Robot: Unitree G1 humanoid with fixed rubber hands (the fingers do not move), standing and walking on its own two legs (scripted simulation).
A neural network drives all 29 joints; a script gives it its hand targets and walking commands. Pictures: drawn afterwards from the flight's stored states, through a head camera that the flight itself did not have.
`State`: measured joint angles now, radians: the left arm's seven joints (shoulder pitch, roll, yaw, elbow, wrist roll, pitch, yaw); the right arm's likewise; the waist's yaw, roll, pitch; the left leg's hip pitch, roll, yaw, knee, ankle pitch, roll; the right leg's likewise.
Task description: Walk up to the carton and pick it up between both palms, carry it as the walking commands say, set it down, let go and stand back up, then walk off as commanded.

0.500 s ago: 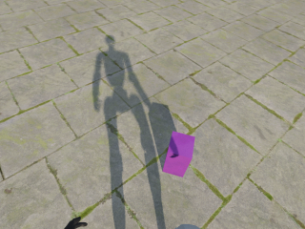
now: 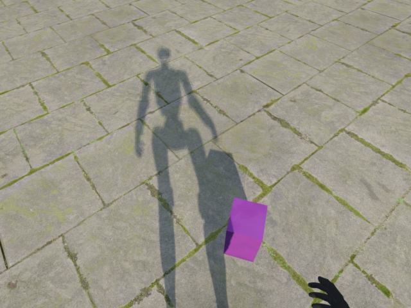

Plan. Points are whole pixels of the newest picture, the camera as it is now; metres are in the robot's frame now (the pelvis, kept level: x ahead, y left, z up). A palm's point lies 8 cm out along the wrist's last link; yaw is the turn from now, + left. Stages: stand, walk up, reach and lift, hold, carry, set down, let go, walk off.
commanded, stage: walk up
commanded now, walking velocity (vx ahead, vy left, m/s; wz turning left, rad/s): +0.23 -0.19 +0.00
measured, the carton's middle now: (244, 231) +0.52 -0.13 -0.62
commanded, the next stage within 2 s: none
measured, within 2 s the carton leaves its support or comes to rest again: neither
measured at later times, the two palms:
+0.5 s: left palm (129, 293) +0.17 +0.18 -0.12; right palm out of the picture +0.08 -0.32 -0.15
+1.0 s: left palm out of the picture +0.10 +0.15 -0.12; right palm out of the picture +0.08 -0.37 -0.11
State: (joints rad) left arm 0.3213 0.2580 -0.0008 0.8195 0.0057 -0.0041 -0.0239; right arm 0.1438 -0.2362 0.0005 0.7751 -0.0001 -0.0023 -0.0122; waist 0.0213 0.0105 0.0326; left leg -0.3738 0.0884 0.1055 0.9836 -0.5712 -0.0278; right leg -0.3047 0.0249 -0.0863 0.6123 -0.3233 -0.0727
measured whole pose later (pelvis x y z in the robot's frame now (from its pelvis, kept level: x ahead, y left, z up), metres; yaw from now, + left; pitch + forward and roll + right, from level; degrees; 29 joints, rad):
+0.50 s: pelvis +0.05 -0.07 -0.01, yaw -1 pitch +1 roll +2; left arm 0.15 0.26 0.00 0.82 0.01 0.04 -0.04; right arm 0.30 -0.24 0.00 0.86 0.00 0.03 -0.04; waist -0.01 -0.01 0.06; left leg -0.30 0.13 0.12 0.87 -0.52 -0.06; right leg -0.45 0.01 -0.03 0.72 -0.29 -0.07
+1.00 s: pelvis +0.04 -0.10 +0.00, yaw -1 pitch +1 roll -1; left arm 0.27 0.26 0.00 0.82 0.01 0.06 -0.03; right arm 0.29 -0.26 0.00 0.87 0.00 0.06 -0.07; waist 0.01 0.00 0.02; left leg -0.20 0.05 0.13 0.57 -0.39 0.02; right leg -0.50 0.11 0.01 0.94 -0.26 0.00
